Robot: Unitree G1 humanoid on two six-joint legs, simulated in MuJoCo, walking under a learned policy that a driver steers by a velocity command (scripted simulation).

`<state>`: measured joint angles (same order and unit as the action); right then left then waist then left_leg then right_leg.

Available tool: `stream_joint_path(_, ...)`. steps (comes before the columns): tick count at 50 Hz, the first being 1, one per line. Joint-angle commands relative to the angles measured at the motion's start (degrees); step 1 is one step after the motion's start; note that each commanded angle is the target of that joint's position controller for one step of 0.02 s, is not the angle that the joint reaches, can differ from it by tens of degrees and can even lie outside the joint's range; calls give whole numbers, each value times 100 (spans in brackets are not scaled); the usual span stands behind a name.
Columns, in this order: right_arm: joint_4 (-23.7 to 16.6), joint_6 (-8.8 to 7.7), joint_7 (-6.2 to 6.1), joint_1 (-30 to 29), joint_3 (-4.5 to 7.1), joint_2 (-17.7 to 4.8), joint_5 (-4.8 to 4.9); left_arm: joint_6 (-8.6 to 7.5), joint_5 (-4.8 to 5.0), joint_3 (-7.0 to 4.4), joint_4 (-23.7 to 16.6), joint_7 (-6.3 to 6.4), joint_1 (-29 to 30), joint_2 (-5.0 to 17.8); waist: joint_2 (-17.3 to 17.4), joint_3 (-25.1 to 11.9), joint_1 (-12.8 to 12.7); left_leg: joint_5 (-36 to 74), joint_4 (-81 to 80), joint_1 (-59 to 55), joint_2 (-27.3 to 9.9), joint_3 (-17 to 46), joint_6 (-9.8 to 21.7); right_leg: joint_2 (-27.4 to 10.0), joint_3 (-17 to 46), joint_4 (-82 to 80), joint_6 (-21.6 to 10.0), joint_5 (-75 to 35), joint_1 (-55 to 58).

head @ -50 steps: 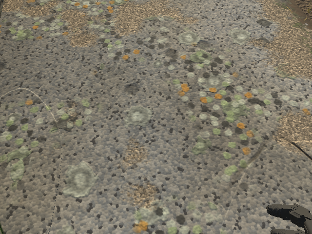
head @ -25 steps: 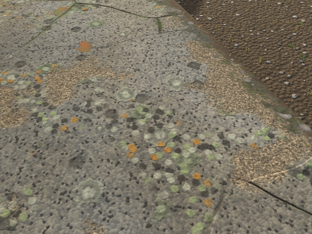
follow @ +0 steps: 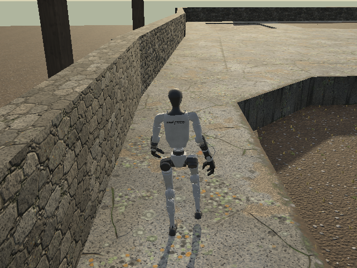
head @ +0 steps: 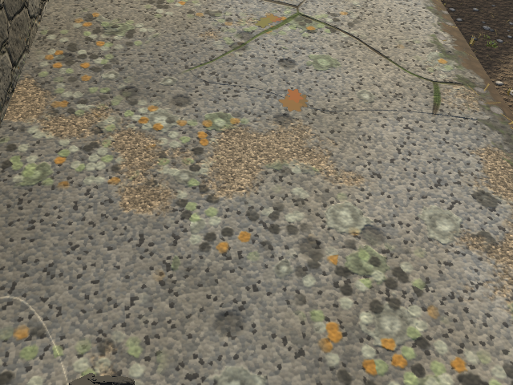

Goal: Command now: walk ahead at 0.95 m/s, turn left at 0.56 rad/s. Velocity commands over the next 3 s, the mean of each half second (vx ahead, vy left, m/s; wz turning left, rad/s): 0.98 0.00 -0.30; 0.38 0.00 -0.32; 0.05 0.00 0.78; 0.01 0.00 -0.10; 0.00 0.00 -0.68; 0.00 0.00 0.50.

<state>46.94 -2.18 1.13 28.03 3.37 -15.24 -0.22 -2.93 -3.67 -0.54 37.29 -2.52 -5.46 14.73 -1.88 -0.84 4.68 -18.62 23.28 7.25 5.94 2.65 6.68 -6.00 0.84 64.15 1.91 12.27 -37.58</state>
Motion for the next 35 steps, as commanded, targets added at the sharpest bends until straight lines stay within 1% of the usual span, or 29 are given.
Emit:
stream_joint_path(1, -280, -251, -55, -56, 211, -879, 46, 18, 63, -66, -424, -61, 644, 425, 259, 534, -216, 1898, -1573, -311, -992, 1172, 716, 122, -432, -1113, -1, -815, -712)
stream_joint_path(4, -53, -340, -49, 254, 153, -794, 98, -13, 184, 40, -525, -74, 1311, 251, 472, 628, 106, 3211, -1977, -599, -971, 574, 449, 346, -912, -2480, -286, -1610, -187)
stream_joint_path(5, -11, -377, -56, 212, 141, -821, 72, -26, 231, 53, -562, -69, 1420, 241, 608, 692, 102, 3411, -2135, -687, -1091, 469, 369, 336, -903, -2876, -438, -1854, 57)
stream_joint_path(6, 52, -412, -64, 172, 123, -838, 54, -33, 251, 31, -525, -52, 1406, 311, 568, 683, 49, 4014, -2192, -911, -1166, 264, 254, 429, -967, -3124, -592, -1984, 276)
stream_joint_path(7, 90, -440, -76, 122, 126, -943, 16, -39, 260, -4, -453, -24, 1230, 412, 635, 543, -79, 5152, -2028, -1193, -1269, 79, 144, 617, -1034, -3216, -731, -1934, 582)
stream_joint_path(9, 120, -395, -177, -49, 204, -1251, -140, -16, 290, -121, -172, 38, 378, 744, 935, -46, -590, 7513, -1113, -1794, -1508, -212, -60, 1087, -1066, -3055, -931, -1285, 1334)
stream_joint_path(10, 91, -317, -236, -248, 244, -1341, -276, 11, 326, -215, 119, 80, -568, 956, 1031, -465, -1058, 8343, -101, -1856, -1599, -344, -117, 1314, -1054, -2851, -1016, -893, 2069)
stream_joint_path(11, 18, -223, -284, -560, 277, -1403, -366, 38, 362, -319, 540, 133, -1819, 1123, 976, -890, -1635, 8569, 1403, -1591, -1572, -504, -154, 1422, -1052, -2808, -1070, -619, 3074)
stream_joint_path(12, -63, -172, -315, -950, 273, -1402, -377, 78, 357, -448, 871, 207, -2989, 1295, 640, -1101, -2273, 7714, 3627, -598, -1280, -673, -200, 1114, -498, -2958, -1275, 84, 4268)
stream_joint_path(13, -350, -240, -183, -1023, 52, -503, -278, 120, 253, -570, 1015, 244, -3095, 1638, -876, -908, -1797, 2500, 6338, 1888, -236, -535, -442, 96, 1822, -3123, -1948, 1685, 5250)
stream_joint_path(14, -556, -405, -28, -354, -70, -345, -160, 156, 265, -557, 930, 178, -2268, 1581, -1856, -1228, -840, -536, 7036, 3498, 314, 227, -489, -790, 5243, -4766, -2663, 2253, 5712)
stream_joint_path(15, -605, -492, -60, -800, -120, -638, -228, 107, 276, -549, 719, 134, -1614, 1259, -728, -665, -851, 81, 6740, 3676, -201, 587, -338, -790, 5104, -5112, -2586, 2377, 5099)
stream_joint_path(16, -677, -542, -52, -1276, -135, -784, -253, 67, 303, -501, 819, 121, -1639, 947, 222, -274, -785, 383, 6275, 3425, -460, 575, -342, -644, 4392, -5139, -2426, 1887, 4282)
stream_joint_path(17, -765, -528, -61, -1587, -173, -744, -316, 24, 296, -469, 915, 141, -1667, 820, 670, 61, -650, 397, 5713, 3142, -664, 492, -374, -373, 3779, -5196, -2212, 1337, 3532)
stream_joint_path(18, -903, -449, -62, -1712, -210, -686, -405, -24, 306, -410, 1031, 183, -1689, 746, 666, 309, -432, 285, 5377, 2944, -772, 452, -491, -107, 3288, -5240, -2077, 768, 2931)
stream_joint_path(19, -968, -334, -47, -1709, -269, -593, -460, -81, 318, -388, 1103, 205, -1703, 771, 460, 455, -270, 165, 5017, 2831, -893, 401, -609, 71, 2970, -5279, -2086, 405, 2485)
stream_joint_path(21, -1172, -192, -26, -2025, -370, -482, -472, -191, 348, -415, 1097, 197, -1800, 924, 345, 649, -230, 8, 4196, 2791, -1062, 155, -796, 297, 2552, -5467, -2135, 96, 1895)
stream_joint_path(23, -1534, -211, 43, -2907, -461, -422, -366, -227, 345, -465, 1037, 211, -1871, 1003, 305, 919, -472, 863, 2942, 2539, -1058, -186, -966, 488, 2299, -5828, -2026, -361, 1365)
stream_joint_path(24, -1642, -226, 75, -3232, -513, -319, -309, -231, 368, -486, 1036, 193, -1906, 995, 236, 954, -619, 1469, 2291, 2256, -1011, -279, -998, 634, 2132, -5856, -1846, -709, 1266)
stream_joint_path(25, -1703, -246, 87, -3423, -548, -216, -274, -222, 400, -510, 1087, 181, -2036, 1010, 206, 948, -765, 2050, 1770, 2006, -865, -406, -987, 722, 1998, -5681, -1648, -1855, 1355)
stream_joint_path(27, -1713, -284, 45, -3470, -550, -179, -228, -151, 480, -563, 1250, 169, -2472, 1088, 153, 568, -1027, 2680, 1217, 1643, -462, -594, -877, 793, 1811, -5021, -1231, -3878, 2047)
stream_joint_path(28, -1739, -303, 7, -3503, -542, -208, -212, -102, 477, -577, 1314, 190, -2640, 1096, 69, 393, -1123, 2668, 970, 1537, -286, -596, -820, 853, 1785, -4644, -1050, -4418, 2427)
stream_joint_path(29, -1738, -327, -48, -3412, -520, -266, -215, -63, 460, -583, 1344, 231, -2712, 1084, -39, 206, -1110, 2583, 653, 1232, -127, -509, -776, 929, 1853, -4218, -866, -4731, 2681)
stream_joint_path(30, -1696, -351, -125, -3132, -455, -429, -217, -54, 441, -605, 1318, 276, -2634, 1144, -209, -30, -949, 2542, 373, 692, -17, -353, -743, 982, 2015, -3658, -684, -4928, 2778)
stream_joint_path(31, -1935, -563, -207, -3122, -162, -742, 114, -37, 793, -468, 1182, 355, -2427, 589, -85, -432, -553, 2928, -102, -438, -209, 366, -692, 987, 2609, -2870, -414, -3755, 2331)
stream_joint_path(32, -1571, -592, -285, -1764, -14, -1075, 163, -39, 681, -478, 934, 354, -1674, 841, -136, -1186, 336, 3574, -15, -1749, -676, 402, -588, 1158, 2260, -1669, -263, -3054, 1981)
stream_joint_path(33, -1185, -532, -331, -689, -10, -1202, 6, 2, 408, -331, 678, 374, -1755, 254, 590, -2034, 356, 5687, 1079, -3338, -2167, 1326, -205, 1588, 1550, 169, -51, 1935, 974)
stream_joint_path(34, -1304, -438, -281, -427, -78, -1127, -286, -4, 440, -276, 501, 369, -2742, 315, 1717, -3079, -35, 7880, 1577, -4280, -3666, 2882, 538, 1581, 1476, 1732, 75, 3280, 121)
stream_joint_path(35, -1221, -356, -233, -735, 84, -1277, -177, 21, 593, -300, 369, 352, -2887, 719, 2031, -3366, -113, 6200, 1033, -3990, -3871, 3615, 1224, 1064, 1312, 2685, 266, 2588, -217)
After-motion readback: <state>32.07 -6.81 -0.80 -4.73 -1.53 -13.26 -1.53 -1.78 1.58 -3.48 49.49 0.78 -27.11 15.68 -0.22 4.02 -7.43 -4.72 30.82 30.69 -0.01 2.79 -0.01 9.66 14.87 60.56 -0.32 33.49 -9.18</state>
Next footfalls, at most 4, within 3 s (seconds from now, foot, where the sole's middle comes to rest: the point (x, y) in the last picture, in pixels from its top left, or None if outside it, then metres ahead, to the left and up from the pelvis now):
0.24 right None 0.44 -0.05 -0.78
0.66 left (213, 253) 0.89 0.05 -0.78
1.00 right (301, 253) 0.88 -0.22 -0.78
1.38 left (211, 244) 0.92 0.05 -0.78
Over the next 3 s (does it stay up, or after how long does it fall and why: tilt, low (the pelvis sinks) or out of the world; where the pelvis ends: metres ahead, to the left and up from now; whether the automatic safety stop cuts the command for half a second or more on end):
stays up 0.88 -0.03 -0.02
